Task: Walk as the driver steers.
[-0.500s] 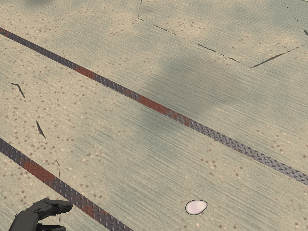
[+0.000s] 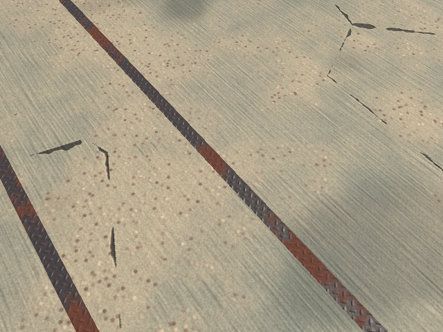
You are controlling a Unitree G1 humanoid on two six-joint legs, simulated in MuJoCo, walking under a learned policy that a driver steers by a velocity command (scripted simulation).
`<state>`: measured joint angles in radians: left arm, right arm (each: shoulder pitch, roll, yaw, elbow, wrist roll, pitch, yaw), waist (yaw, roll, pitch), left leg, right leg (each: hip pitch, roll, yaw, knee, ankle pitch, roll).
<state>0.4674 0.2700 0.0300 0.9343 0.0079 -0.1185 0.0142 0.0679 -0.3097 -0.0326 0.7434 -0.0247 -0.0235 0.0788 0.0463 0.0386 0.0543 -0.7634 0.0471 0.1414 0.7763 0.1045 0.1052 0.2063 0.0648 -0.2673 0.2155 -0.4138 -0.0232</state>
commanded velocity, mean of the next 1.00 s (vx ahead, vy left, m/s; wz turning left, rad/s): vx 0.17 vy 0.00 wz -0.50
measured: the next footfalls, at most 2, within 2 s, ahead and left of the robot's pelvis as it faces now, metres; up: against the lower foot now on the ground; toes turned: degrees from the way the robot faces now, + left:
left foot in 0.06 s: +0.29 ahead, +0.03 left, +0.00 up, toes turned +8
right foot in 0.56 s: +0.34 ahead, -0.15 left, +0.00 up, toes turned -15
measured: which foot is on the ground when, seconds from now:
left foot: up 0.00-0.04, down 0.06-0.56, up 0.58-1.00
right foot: down 0.00-0.06, up 0.08-0.54, down 0.56-1.00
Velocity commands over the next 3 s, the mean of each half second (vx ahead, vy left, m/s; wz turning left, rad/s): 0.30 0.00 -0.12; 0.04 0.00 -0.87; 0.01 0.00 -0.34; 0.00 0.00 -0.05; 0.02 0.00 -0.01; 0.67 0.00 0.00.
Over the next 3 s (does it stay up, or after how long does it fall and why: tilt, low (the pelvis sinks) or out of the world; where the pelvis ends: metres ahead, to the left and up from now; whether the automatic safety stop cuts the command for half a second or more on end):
stays up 0.52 -0.13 0.02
